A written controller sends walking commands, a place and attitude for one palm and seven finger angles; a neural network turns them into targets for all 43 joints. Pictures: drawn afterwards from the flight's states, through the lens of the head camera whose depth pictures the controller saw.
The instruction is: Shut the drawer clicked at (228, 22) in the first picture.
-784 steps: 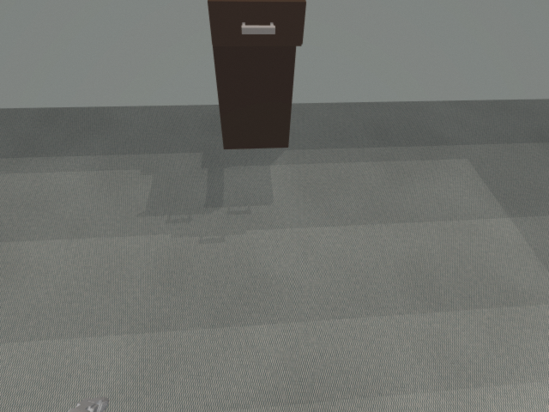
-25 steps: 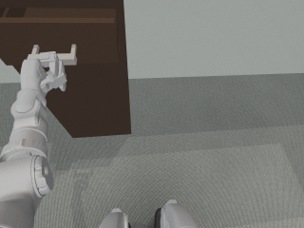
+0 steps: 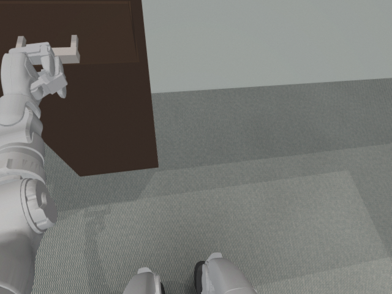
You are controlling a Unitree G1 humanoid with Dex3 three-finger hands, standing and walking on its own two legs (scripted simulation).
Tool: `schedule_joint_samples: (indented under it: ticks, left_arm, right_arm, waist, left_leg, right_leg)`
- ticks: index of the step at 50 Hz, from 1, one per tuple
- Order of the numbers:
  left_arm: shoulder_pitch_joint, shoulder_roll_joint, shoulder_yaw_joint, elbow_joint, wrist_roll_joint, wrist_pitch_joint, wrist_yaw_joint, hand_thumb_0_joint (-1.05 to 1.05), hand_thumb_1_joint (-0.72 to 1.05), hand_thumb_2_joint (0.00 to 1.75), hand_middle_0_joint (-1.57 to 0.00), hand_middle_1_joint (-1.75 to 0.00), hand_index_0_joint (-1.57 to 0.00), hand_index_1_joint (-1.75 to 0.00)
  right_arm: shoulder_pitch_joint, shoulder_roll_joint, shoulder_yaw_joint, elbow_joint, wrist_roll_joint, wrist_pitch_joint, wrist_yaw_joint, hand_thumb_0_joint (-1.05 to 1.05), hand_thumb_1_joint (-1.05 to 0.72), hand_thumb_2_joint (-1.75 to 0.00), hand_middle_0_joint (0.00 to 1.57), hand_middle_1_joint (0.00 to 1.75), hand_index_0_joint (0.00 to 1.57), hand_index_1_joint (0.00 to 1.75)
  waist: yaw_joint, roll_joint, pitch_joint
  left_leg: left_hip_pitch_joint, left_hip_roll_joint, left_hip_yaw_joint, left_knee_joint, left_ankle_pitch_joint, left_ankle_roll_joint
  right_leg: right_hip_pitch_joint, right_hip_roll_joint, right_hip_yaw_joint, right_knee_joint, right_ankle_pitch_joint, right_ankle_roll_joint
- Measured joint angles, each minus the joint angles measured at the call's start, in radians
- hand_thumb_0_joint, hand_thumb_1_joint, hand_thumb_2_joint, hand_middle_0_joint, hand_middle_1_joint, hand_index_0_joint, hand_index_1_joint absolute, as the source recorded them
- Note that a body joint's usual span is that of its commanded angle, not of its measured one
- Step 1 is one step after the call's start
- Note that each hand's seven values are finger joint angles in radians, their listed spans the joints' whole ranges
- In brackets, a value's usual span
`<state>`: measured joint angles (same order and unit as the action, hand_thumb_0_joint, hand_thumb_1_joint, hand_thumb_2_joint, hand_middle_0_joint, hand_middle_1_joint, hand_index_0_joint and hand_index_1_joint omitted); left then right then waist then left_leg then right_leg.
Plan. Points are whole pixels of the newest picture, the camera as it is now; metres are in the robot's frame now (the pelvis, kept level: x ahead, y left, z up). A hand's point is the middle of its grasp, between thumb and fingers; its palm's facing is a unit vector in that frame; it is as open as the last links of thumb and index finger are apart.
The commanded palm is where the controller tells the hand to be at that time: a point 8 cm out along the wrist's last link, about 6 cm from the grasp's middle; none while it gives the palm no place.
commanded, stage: push the drawer shut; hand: left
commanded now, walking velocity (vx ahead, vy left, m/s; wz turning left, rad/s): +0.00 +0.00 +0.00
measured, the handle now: (47, 48) +0.60 +0.24 +0.08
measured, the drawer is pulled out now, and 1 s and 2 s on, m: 0.00 0.00 0.00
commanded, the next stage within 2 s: pull the fist back off the drawer in 0.18 s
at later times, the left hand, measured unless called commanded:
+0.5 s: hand (52, 74) +0.53 +0.22 +0.08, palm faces +0.05 -1.00 -0.03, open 3.1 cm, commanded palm +0.52 +0.25 +0.08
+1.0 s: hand (53, 86) +0.51 +0.22 +0.07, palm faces +0.07 -1.00 -0.01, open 3.1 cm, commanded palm +0.48 +0.25 +0.08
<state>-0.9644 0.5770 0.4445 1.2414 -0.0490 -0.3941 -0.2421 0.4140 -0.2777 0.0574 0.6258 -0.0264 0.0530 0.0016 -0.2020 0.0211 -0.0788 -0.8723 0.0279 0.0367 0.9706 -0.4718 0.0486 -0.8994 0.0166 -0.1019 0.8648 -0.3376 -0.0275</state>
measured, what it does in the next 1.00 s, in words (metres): stands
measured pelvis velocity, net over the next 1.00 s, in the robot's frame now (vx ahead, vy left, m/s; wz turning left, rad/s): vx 0.01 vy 0.01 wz -0.02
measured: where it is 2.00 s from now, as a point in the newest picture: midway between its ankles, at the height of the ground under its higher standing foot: outside the picture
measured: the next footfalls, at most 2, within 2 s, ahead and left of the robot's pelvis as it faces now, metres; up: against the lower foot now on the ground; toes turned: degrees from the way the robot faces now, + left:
none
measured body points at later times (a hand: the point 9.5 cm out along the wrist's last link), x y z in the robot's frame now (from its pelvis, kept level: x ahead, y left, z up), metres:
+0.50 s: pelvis -0.02 +0.00 -0.01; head +0.13 +0.04 +0.41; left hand +0.52 +0.27 +0.08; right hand -0.05 -0.26 -0.11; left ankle -0.01 +0.08 -0.68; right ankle +0.04 -0.11 -0.68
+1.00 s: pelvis +0.01 +0.01 +0.01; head +0.14 +0.04 +0.44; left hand +0.50 +0.27 +0.07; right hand +0.01 -0.25 -0.10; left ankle -0.01 +0.08 -0.68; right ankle +0.04 -0.11 -0.68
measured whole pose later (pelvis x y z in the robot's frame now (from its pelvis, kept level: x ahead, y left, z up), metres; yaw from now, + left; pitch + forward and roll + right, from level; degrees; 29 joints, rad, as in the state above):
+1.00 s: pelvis +0.01 +0.01 +0.01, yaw -1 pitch +21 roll -3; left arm -0.79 0.50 0.43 1.06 -0.10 -0.37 -0.22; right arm 0.42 -0.27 0.05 0.59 -0.01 0.08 0.02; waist -0.17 0.02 -0.10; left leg -0.82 0.03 0.06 0.94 -0.48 0.06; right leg -0.85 0.02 -0.08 0.83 -0.34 -0.01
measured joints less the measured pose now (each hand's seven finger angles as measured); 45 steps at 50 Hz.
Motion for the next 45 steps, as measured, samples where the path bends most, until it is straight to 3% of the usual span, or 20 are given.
schedule_joint_samples:
  ticks: [21,33,45]
  left_arm:
    - [-0.169,0.102,-0.056,0.109,0.021,0.041,-0.009,-0.02,0.55,0.88,-1.40,-1.60,-1.40,-1.60]
    - [-0.103,0.062,-0.030,0.047,0.010,0.039,0.006,-0.03,0.65,0.88,-1.40,-1.60,-1.40,-1.60]
    - [0.092,-0.024,0.009,-0.104,-0.028,0.027,0.023,-0.02,0.79,0.88,-1.40,-1.60,-1.40,-1.60]
  right_arm:
    - [0.000,-0.012,0.026,0.016,-0.014,-0.038,-0.008,0.00,-0.90,-0.90,0.21,0.30,0.21,0.30]
    - [0.028,-0.006,0.024,-0.002,-0.010,-0.017,0.010,0.00,-0.90,-0.90,0.21,0.30,0.21,0.30]
    - [0.020,0.006,0.003,-0.043,0.005,0.017,0.018,0.01,-0.90,-0.90,0.21,0.30,0.21,0.30]
  waist:
    - [-0.036,-0.001,0.003]
    - [-0.032,-0.003,0.004]
    - [0.002,-0.005,-0.013]
  left_leg:
    - [-0.128,-0.006,-0.045,0.070,0.012,0.000]
    - [-0.096,-0.003,-0.022,0.050,0.015,0.008]
    - [0.007,0.004,0.022,-0.006,-0.004,0.014]
  right_leg:
    - [-0.095,-0.010,-0.045,0.035,0.014,-0.004]
    - [-0.073,-0.005,-0.022,0.018,0.024,0.003]
    - [0.002,0.007,0.024,-0.015,0.011,0.014]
